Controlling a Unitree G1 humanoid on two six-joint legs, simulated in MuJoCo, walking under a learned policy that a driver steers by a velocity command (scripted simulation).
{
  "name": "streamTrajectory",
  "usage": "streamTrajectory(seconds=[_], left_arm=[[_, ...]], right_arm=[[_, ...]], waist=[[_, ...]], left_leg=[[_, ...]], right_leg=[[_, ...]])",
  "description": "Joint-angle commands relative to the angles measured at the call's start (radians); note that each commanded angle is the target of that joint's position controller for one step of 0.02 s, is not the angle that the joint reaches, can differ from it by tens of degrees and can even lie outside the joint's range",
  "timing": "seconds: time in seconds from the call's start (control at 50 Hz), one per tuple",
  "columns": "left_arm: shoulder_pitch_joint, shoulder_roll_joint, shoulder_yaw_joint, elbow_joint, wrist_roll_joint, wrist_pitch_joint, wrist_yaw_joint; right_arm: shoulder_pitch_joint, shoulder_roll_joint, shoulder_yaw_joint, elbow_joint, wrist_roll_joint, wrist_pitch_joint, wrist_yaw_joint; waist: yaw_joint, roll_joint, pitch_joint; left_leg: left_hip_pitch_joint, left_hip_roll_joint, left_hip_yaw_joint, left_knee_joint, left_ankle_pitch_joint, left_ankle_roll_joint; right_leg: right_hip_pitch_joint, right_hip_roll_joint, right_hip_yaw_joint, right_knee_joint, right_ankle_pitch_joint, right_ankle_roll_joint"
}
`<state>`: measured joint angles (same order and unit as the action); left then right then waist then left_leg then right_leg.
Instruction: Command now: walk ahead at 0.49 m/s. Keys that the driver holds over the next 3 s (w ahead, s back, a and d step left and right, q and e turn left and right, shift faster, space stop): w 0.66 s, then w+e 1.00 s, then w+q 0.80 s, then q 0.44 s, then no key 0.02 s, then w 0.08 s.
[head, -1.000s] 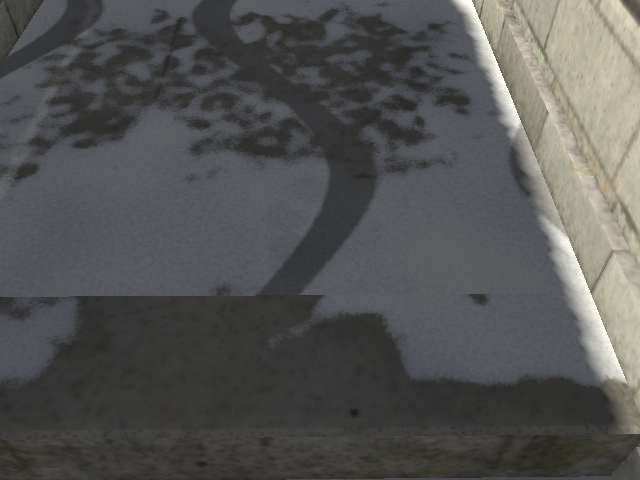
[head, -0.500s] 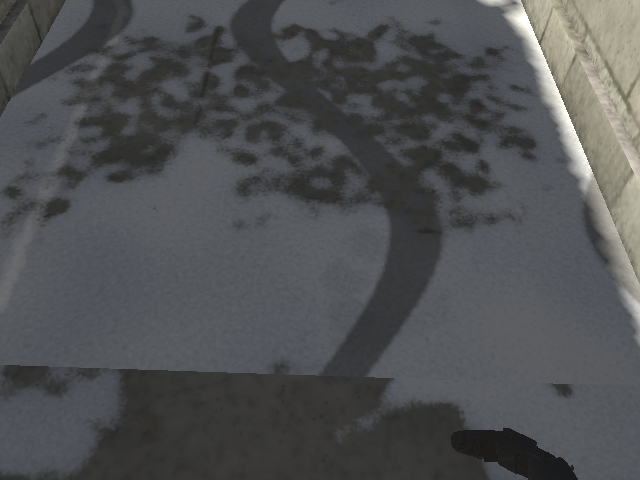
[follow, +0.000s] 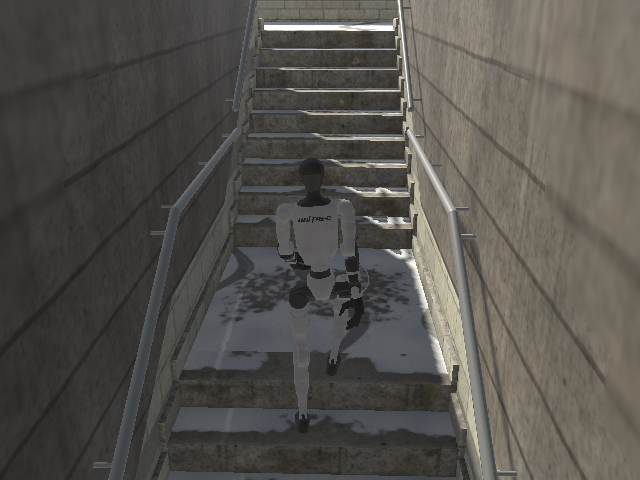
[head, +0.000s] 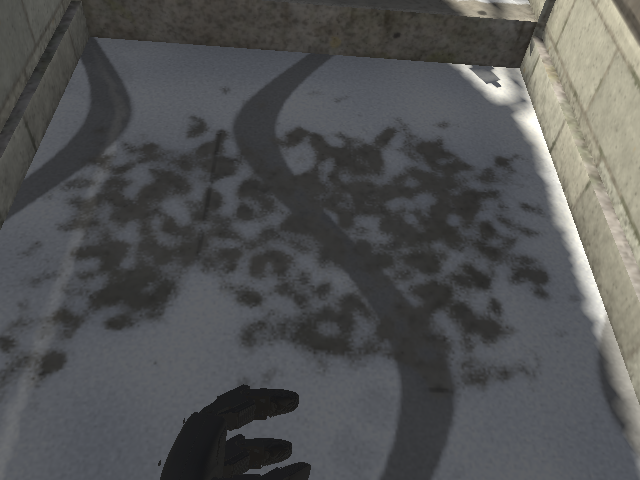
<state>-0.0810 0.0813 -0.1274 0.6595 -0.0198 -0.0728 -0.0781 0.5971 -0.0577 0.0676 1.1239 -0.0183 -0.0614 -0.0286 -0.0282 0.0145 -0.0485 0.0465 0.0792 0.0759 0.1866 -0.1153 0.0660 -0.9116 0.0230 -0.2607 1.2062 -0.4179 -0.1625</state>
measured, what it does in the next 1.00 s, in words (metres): climbs: left foot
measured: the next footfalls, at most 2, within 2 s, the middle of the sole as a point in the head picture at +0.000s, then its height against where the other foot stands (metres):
left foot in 0.54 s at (210, 473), level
right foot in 1.12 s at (341, 332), level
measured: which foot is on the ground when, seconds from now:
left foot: down 0.00-0.02, up 0.04-0.52, down 0.54-1.00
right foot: down 0.00-0.56, up 0.58-1.00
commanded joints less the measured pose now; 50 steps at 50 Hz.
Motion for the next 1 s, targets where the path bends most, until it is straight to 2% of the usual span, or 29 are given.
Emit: streamTrajectory(seconds=[0.02,0.04,0.06,0.08,0.1,0.12,0.14,0.18,0.2,0.22,0.24,0.26,0.3,0.34,0.38,0.46,0.5,0.52,0.54,0.56,0.58,0.6,0.62,0.64,0.68,0.74,0.84,0.92,1.0], left_arm=[[0.534,0.307,0.146,0.119,0.054,0.016,0.010],[0.553,0.331,0.158,0.171,0.069,0.046,0.049],[0.493,0.193,0.120,0.219,0.075,0.040,0.060],[0.421,0.093,0.093,0.232,0.059,0.023,0.048],[0.358,0.019,0.078,0.263,0.057,0.002,0.029],[0.325,-0.037,0.067,0.296,0.060,-0.016,0.017],[0.293,-0.029,0.076,0.305,0.053,-0.021,0.003],[0.275,0.023,0.093,0.301,0.048,-0.035,0.000],[0.277,0.052,0.096,0.300,0.043,-0.046,0.001],[0.301,0.070,0.092,0.297,0.047,-0.054,0.005],[0.328,0.106,0.092,0.311,0.034,-0.060,0.016],[0.359,0.145,0.099,0.316,0.029,-0.066,0.033],[0.451,0.205,0.119,0.329,0.027,-0.071,0.059],[0.537,0.219,0.132,0.337,0.017,-0.067,0.076],[0.576,0.230,0.143,0.331,0.013,-0.053,0.079],[0.580,0.244,0.159,0.310,0.002,-0.024,0.082],[0.561,0.264,0.171,0.309,0.005,-0.016,0.081],[0.545,0.264,0.174,0.304,0.007,-0.013,0.080],[0.524,0.251,0.170,0.289,0.012,-0.014,0.077],[0.492,0.226,0.157,0.242,0.028,-0.022,0.077],[0.589,0.085,0.121,0.230,0.023,-0.046,0.070],[0.559,0.168,0.142,0.237,0.002,-0.066,0.066],[0.472,0.224,0.161,0.204,-0.016,-0.076,0.061],[0.419,0.242,0.166,0.186,-0.008,-0.076,0.065],[0.416,0.232,0.178,0.172,-0.002,-0.053,0.073],[0.436,0.186,0.178,0.170,-0.010,-0.012,0.079],[0.289,0.196,0.187,0.098,0.000,-0.003,0.075],[0.159,0.172,0.180,0.051,0.003,-0.004,0.055],[0.059,0.157,0.178,-0.022,-0.002,0.004,0.031]], right_arm=[[-0.005,-0.210,-0.055,-0.090,0.011,-0.049,0.022],[-0.142,-0.175,-0.057,-0.106,-0.009,-0.084,0.066],[-0.214,-0.127,-0.076,-0.177,0.019,-0.099,0.106],[-0.340,-0.087,-0.055,-0.283,0.033,-0.088,0.112],[-0.390,-0.068,-0.044,-0.335,0.024,-0.070,0.112],[-0.326,-0.073,-0.042,-0.332,0.025,-0.046,0.102],[-0.257,-0.033,-0.018,-0.322,0.032,-0.032,0.095],[-0.219,-0.055,-0.008,-0.301,0.053,-0.011,0.072],[-0.259,-0.080,-0.008,-0.319,0.041,-0.004,0.054],[-0.313,-0.113,-0.015,-0.339,0.030,-0.004,0.046],[-0.355,-0.138,-0.020,-0.363,0.006,-0.006,0.043],[-0.379,-0.157,-0.026,-0.377,-0.001,-0.010,0.044],[-0.460,-0.185,-0.038,-0.376,0.012,-0.021,0.042],[-0.593,-0.189,-0.044,-0.395,0.036,-0.028,0.047],[-0.672,-0.180,-0.049,-0.412,0.049,-0.032,0.060],[-0.734,-0.180,-0.060,-0.429,0.053,-0.041,0.075],[-0.666,-0.224,-0.080,-0.414,0.047,-0.049,0.077],[-0.562,-0.263,-0.102,-0.383,0.040,-0.052,0.074],[-0.387,-0.320,-0.130,-0.332,0.034,-0.054,0.066],[-0.180,-0.404,-0.155,-0.294,0.016,-0.052,0.053],[-0.134,-0.465,-0.170,-0.293,0.003,-0.043,0.048],[-0.162,-0.372,-0.147,-0.307,0.009,-0.042,0.046],[-0.241,-0.324,-0.137,-0.320,0.018,-0.041,0.045],[-0.321,-0.289,-0.125,-0.340,0.021,-0.040,0.049],[-0.378,-0.228,-0.109,-0.337,0.010,-0.049,0.059],[-0.331,-0.241,-0.116,-0.296,0.005,-0.068,0.057],[-0.303,-0.293,-0.128,-0.278,-0.005,-0.067,0.031],[-0.261,-0.318,-0.135,-0.265,0.012,-0.064,0.012],[-0.209,-0.326,-0.138,-0.229,0.020,-0.038,-0.003]], waist=[[0.258,-0.074,-0.424],[0.264,-0.283,-0.371],[0.170,-0.209,-0.224],[0.101,-0.085,-0.067],[0.030,0.025,0.054],[-0.039,0.073,0.062],[-0.095,0.081,0.066],[-0.123,0.038,0.091],[-0.118,0.026,0.107],[-0.095,-0.008,0.087],[-0.084,-0.040,0.087],[-0.071,-0.074,0.070],[-0.007,-0.082,0.036],[0.071,-0.066,0.054],[0.106,-0.077,0.080],[0.114,-0.114,0.126],[0.067,-0.148,0.107],[0.014,-0.141,0.052],[-0.060,-0.131,-0.061],[-0.133,-0.015,-0.230],[-0.075,0.290,-0.334],[-0.091,0.192,-0.331],[-0.067,0.139,-0.200],[-0.028,0.053,-0.141],[0.036,0.045,-0.066],[0.060,0.051,0.003],[0.043,0.020,0.069],[-0.022,0.012,0.098],[-0.055,0.027,0.124]], left_leg=[[-0.383,0.013,-0.106,0.829,1.185,0.113],[-0.640,-0.200,-0.200,1.382,0.104,0.074],[-0.821,-0.201,-0.397,1.788,-0.004,0.093],[-0.906,-0.165,-0.357,1.914,-0.026,0.126],[-0.946,-0.132,-0.334,1.906,-0.040,0.159],[-0.946,-0.105,-0.348,1.856,-0.016,0.177],[-0.931,-0.089,-0.350,1.777,0.022,0.180],[-0.944,-0.068,-0.308,1.560,0.009,0.141],[-0.914,-0.063,-0.261,1.432,0.064,0.110],[-0.878,-0.059,-0.198,1.341,0.129,0.081],[-0.847,-0.041,-0.153,1.246,0.178,0.050],[-0.829,-0.013,-0.106,1.164,0.211,0.022],[-0.840,0.037,-0.071,0.976,0.264,-0.008],[-0.898,0.050,-0.068,0.775,0.239,-0.028],[-0.926,0.042,-0.066,0.610,0.178,-0.037],[-0.762,-0.014,-0.029,0.371,0.050,-0.033],[-0.635,-0.049,-0.018,0.296,0.001,0.000],[-0.505,-0.082,0.002,0.251,0.000,0.026],[-0.250,-0.073,-0.017,0.283,0.036,0.061],[0.084,0.131,-0.246,0.337,0.078,0.129],[0.378,0.339,-0.710,0.202,-0.103,0.289],[0.325,0.322,-0.802,0.128,-0.175,0.275],[0.190,0.287,-0.620,0.134,-0.091,0.220],[0.043,0.245,-0.479,0.114,0.027,0.190],[-0.130,0.170,-0.308,0.048,0.122,0.162],[-0.207,0.148,-0.191,0.000,0.184,0.154],[-0.218,0.145,-0.071,-0.030,0.270,0.125],[-0.131,0.150,0.006,-0.052,0.300,0.090],[0.053,0.197,0.056,0.024,0.419,0.066]], right_leg=[[0.928,-0.217,0.838,-0.535,-0.372,-0.238],[0.955,-0.328,1.237,-0.955,-0.369,-0.298],[0.815,-0.374,1.243,-0.991,-0.292,-0.222],[0.621,-0.368,1.033,-0.918,-0.214,-0.142],[0.465,-0.317,0.790,-0.857,-0.103,-0.079],[0.425,-0.250,0.609,-0.824,-0.003,-0.011],[0.395,-0.200,0.437,-0.788,0.100,0.041],[0.375,-0.163,0.268,-0.845,0.168,0.035],[0.321,-0.138,0.217,-0.889,0.186,0.028],[0.315,-0.133,0.210,-0.945,0.245,0.007],[0.301,-0.121,0.207,-0.980,0.299,-0.005],[0.336,-0.123,0.218,-1.011,0.323,-0.020],[0.528,-0.158,0.264,-1.045,0.383,-0.026],[0.730,-0.217,0.325,-1.068,0.374,-0.027],[0.881,-0.267,0.356,-1.076,0.344,-0.029],[0.947,-0.282,0.319,-1.052,0.359,-0.026],[0.977,-0.288,0.311,-0.963,0.559,-0.016],[0.981,-0.260,0.280,-0.841,0.725,0.002],[0.890,-0.218,0.239,-0.651,0.789,0.027],[0.644,-0.162,0.197,-0.331,0.520,0.061],[0.236,0.021,0.222,0.001,-0.029,0.131],[0.139,-0.013,0.392,0.185,-0.091,0.121],[0.087,-0.057,0.393,0.223,0.004,0.111],[0.128,-0.105,0.366,0.189,0.097,0.114],[0.208,-0.148,0.358,0.115,0.195,0.117],[0.183,-0.163,0.372,0.090,0.223,0.119],[0.087,-0.145,0.398,-0.149,0.413,0.140],[0.127,-0.125,0.304,-0.410,0.534,0.127],[0.076,-0.107,0.243,-0.525,0.456,0.094]])
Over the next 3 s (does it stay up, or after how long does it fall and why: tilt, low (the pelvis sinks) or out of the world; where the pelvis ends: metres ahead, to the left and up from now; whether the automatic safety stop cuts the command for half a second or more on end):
stays up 1.45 -0.14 0.13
